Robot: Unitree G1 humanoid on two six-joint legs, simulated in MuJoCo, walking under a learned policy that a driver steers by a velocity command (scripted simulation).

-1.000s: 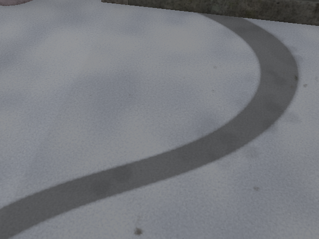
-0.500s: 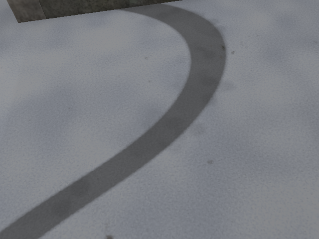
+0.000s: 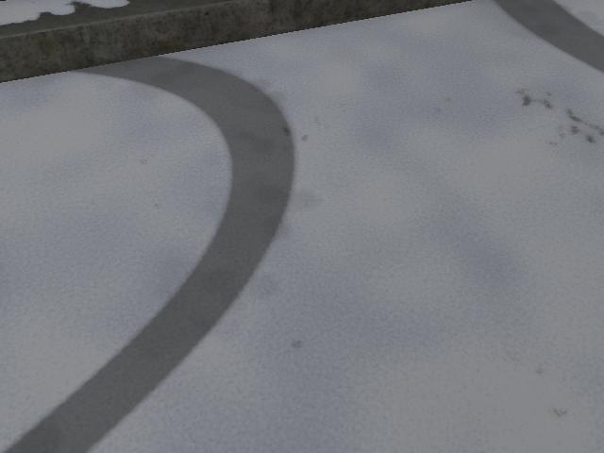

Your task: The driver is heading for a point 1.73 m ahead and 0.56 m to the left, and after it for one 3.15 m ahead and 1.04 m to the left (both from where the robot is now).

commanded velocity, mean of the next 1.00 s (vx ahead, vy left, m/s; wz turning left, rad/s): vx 0.45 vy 0.00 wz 0.44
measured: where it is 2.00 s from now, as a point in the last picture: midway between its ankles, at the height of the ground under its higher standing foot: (168, 304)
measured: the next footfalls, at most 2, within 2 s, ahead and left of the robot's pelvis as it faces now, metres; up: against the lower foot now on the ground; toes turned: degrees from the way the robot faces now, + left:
right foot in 0.20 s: +0.13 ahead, -0.15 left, +0.00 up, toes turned +3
left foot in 0.66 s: +0.45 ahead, +0.11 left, +0.00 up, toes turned +21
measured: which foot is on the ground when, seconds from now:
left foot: down 0.00-0.22, up 0.24-0.64, down 0.66-1.00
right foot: up 0.00-0.18, down 0.20-0.68, up 0.70-1.00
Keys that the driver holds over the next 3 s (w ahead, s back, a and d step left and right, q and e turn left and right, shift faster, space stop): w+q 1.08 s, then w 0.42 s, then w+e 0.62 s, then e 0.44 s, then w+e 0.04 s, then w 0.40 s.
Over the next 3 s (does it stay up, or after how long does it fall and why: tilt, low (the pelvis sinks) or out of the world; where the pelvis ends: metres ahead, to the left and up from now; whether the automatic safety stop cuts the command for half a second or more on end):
stays up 1.26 0.41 0.00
